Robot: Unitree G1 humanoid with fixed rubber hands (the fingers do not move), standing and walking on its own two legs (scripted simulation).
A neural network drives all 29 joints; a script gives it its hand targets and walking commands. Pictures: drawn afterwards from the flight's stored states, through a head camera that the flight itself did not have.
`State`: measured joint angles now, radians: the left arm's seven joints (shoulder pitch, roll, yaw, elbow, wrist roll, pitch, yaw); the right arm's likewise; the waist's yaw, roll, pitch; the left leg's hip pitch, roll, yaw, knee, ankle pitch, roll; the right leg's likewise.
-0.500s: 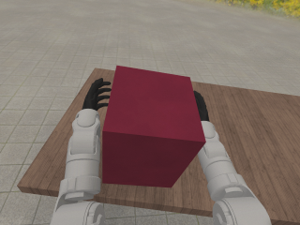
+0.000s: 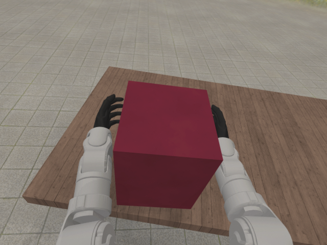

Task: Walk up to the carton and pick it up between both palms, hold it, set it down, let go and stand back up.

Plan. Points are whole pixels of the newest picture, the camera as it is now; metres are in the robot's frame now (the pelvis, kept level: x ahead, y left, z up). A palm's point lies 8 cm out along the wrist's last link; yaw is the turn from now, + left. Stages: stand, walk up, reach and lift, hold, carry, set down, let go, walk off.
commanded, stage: set down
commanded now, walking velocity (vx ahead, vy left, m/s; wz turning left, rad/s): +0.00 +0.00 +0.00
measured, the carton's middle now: (161, 148) +0.36 +0.03 +0.06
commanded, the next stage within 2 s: none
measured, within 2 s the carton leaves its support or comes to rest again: rests again in 1.24 s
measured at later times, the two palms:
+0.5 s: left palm (107, 134) +0.37 +0.18 +0.08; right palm (217, 140) +0.39 -0.12 +0.08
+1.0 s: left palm (107, 142) +0.36 +0.18 +0.06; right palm (215, 146) +0.38 -0.12 +0.06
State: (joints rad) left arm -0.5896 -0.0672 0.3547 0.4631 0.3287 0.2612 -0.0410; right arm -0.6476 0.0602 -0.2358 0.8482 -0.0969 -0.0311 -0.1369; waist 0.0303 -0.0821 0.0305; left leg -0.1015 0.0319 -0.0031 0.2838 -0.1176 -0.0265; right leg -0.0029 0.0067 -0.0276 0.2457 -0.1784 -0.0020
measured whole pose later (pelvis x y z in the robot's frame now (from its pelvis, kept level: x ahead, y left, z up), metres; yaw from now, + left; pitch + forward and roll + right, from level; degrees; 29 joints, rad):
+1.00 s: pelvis +0.00 +0.00 +0.00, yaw -1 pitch +2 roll -1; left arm -0.54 -0.08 0.40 0.67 0.33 0.00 -0.01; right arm -0.60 0.09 -0.34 0.92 -0.23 -0.18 -0.11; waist 0.06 -0.06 -0.01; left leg -0.21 0.04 0.02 0.29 -0.11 -0.03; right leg -0.11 0.01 -0.01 0.25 -0.17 0.00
